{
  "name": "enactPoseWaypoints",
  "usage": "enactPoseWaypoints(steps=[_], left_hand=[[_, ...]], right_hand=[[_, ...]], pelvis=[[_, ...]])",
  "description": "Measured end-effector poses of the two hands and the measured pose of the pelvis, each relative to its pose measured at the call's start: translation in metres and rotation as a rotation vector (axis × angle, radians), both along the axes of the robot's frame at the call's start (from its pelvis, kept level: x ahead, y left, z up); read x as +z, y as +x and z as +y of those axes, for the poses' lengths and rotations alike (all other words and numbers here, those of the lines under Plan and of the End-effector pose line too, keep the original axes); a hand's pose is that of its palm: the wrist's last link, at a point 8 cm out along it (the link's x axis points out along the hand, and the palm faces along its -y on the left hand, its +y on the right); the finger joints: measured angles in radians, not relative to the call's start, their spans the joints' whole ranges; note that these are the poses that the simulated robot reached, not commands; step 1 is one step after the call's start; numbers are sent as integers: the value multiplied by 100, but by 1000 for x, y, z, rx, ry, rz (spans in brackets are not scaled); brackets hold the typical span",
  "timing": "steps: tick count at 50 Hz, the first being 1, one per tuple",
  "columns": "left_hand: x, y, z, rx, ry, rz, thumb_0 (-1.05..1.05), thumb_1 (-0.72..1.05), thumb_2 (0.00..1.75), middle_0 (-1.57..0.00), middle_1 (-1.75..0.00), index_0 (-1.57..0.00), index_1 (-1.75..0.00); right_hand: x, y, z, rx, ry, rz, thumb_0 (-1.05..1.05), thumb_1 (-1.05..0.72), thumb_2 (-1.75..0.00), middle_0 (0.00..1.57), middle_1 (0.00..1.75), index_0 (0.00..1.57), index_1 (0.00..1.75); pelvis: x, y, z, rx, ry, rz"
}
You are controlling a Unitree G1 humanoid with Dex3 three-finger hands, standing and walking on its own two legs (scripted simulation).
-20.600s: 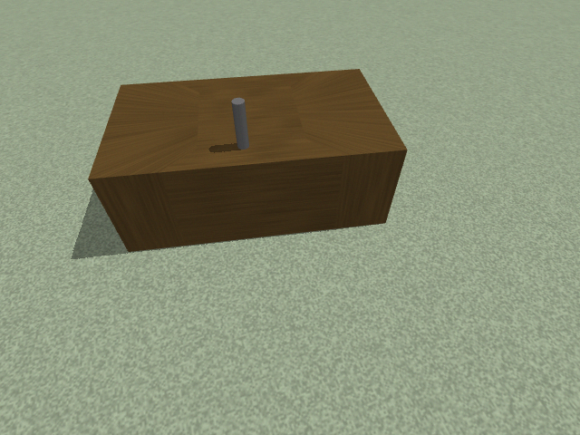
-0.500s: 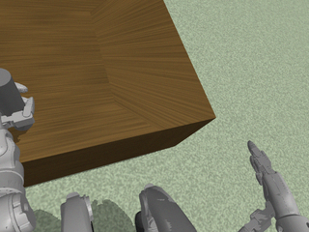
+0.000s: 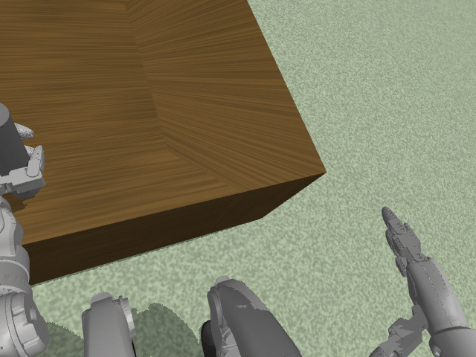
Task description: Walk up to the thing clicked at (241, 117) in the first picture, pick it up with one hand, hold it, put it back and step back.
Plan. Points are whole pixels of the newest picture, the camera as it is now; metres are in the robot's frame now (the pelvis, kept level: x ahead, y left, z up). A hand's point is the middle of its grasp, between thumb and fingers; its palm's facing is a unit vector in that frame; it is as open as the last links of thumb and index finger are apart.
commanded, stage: lower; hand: left
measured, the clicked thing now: (9, 157) +0.48 +0.24 -0.06
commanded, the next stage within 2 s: loosen in 0.02 s
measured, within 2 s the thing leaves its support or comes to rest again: neither
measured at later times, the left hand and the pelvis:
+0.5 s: hand (25, 161) +0.48 +0.23 -0.08, palm faces +0.27 -0.96 -0.01, open 9.8 cm; pelvis -0.01 +0.00 -0.01, yaw +0 degrees
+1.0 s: hand out of the picture +0.49 +0.28 -0.02, palm faces +0.33 -0.94 -0.02, open 17.3 cm; pelvis +0.00 +0.00 +0.01, yaw +0 degrees
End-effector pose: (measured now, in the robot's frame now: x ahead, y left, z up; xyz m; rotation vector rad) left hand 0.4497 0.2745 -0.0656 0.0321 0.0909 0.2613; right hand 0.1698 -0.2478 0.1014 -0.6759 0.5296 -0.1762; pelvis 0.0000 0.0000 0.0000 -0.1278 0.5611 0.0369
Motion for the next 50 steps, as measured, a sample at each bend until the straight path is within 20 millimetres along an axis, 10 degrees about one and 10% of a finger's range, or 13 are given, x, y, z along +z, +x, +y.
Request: enactPoseWaypoints(steps=[11, 19, 39, 50], left_hand=[[-1, -1, 0, -2, 6, -22, -1, 2, 119, -98, -115, -98, -116], [-7, -3, -1, 12, -20, -21, 0, -4, 88, -99, -102, -101, -101], [-9, 1, 0, 17, -28, -18, -1, -53, 15, -37, -29, -38, -29], [47, 7, 46, 78, 7, -100, -2, -60, 4, -13, -10, -15, -10]], right_hand=[[0, -4, 3, 17, -4, -18, -1, 51, -6, 7, 5, 6, 5], [1, -8, 3, 12, -19, -19, -1, 50, -5, 7, 5, 6, 5], [2, -3, 5, 8, -23, -14, -1, 50, -6, 7, 5, 6, 5], [8, -9, -3, -45, 7, 5, -1, 50, -6, 7, 5, 6, 5]], pelvis=[[-7, -6, 0, 0, -1, 0], [-9, -8, 1, 0, -2, 1], [-8, -4, 2, -3, -4, 4], [7, 0, 0, 1, 4, -25]])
